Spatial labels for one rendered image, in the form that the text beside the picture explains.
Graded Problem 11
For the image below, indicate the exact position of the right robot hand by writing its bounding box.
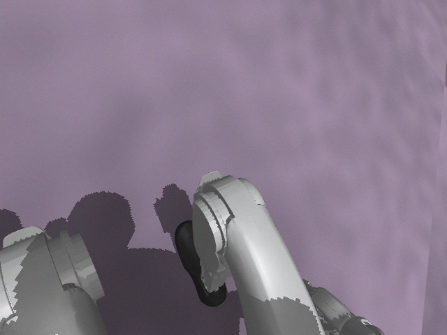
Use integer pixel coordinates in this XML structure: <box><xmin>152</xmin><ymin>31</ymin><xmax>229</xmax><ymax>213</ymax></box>
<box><xmin>303</xmin><ymin>279</ymin><xmax>356</xmax><ymax>335</ymax></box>

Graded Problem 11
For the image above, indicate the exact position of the right robot arm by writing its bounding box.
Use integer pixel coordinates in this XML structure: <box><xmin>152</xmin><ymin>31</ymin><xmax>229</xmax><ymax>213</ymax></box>
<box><xmin>340</xmin><ymin>316</ymin><xmax>385</xmax><ymax>335</ymax></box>

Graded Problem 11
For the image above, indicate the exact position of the right robot foot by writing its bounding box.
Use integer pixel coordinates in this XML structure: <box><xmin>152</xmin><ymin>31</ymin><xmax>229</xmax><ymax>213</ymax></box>
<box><xmin>175</xmin><ymin>221</ymin><xmax>226</xmax><ymax>307</ymax></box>

